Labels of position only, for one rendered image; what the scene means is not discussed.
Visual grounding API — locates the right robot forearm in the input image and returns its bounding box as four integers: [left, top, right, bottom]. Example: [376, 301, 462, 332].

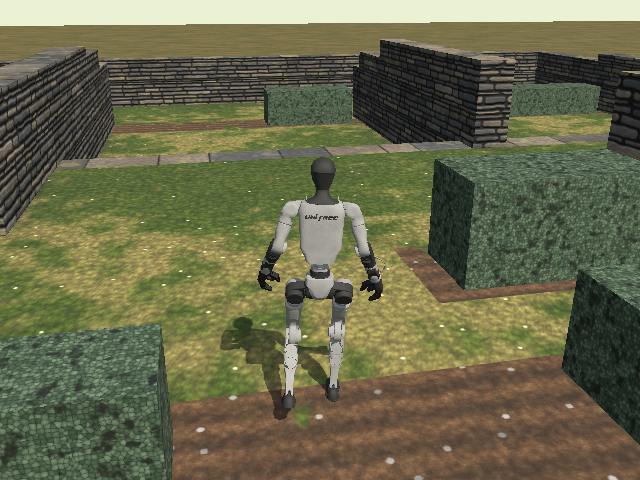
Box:
[360, 242, 381, 283]

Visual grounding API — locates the robot left hand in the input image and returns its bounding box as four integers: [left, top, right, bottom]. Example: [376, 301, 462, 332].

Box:
[257, 271, 280, 291]

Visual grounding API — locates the robot right hand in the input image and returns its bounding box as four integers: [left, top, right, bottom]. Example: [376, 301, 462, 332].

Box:
[360, 279, 383, 301]

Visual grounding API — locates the humanoid robot torso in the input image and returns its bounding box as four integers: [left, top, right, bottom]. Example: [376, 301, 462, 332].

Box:
[298, 196, 345, 300]

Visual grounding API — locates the robot left upper arm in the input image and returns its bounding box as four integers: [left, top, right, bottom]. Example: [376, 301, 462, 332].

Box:
[271, 200, 302, 254]

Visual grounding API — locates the left robot forearm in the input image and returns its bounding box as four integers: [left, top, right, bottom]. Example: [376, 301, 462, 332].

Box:
[260, 238, 281, 275]

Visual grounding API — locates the robot right upper arm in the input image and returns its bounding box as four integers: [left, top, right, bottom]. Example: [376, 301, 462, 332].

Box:
[343, 202, 371, 257]

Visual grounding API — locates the robot head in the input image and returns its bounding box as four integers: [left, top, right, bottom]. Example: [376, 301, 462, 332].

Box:
[305, 157, 339, 205]

